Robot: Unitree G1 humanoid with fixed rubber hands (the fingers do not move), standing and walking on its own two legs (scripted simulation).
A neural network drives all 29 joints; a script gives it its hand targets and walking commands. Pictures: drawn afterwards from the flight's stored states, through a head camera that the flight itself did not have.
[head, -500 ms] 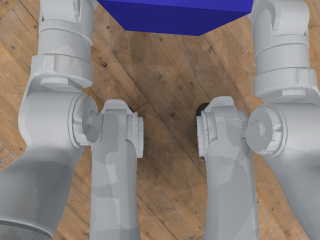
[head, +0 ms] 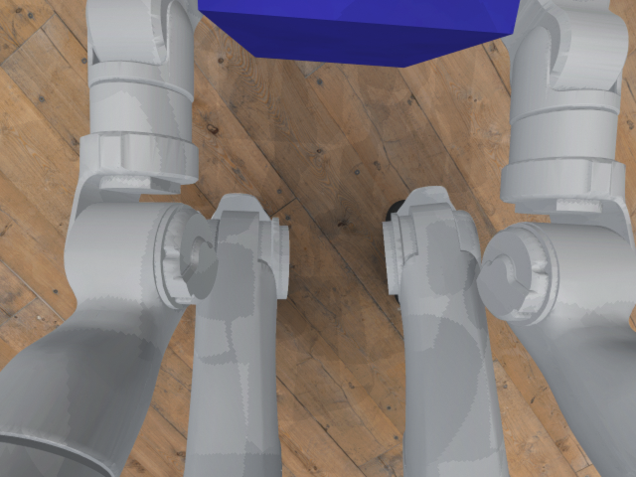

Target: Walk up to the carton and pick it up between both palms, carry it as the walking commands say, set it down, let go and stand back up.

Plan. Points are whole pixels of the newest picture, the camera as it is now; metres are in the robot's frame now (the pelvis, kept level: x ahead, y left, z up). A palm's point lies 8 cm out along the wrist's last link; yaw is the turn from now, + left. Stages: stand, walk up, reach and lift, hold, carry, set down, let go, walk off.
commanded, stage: reach and lift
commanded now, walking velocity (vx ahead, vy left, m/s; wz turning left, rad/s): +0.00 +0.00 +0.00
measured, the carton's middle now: out of the picture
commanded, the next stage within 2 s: none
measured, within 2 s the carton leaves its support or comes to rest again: neither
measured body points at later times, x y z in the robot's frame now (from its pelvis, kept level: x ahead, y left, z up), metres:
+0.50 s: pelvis -0.02 +0.00 +0.05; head +0.33 +0.01 +0.32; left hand +0.55 +0.14 -0.06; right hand +0.54 -0.16 -0.06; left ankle +0.14 +0.14 -0.40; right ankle +0.14 -0.15 -0.40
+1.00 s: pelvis -0.02 +0.00 +0.10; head +0.31 +0.00 +0.40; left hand +0.54 +0.14 +0.01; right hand +0.52 -0.16 +0.01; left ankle +0.14 +0.14 -0.40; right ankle +0.14 -0.15 -0.40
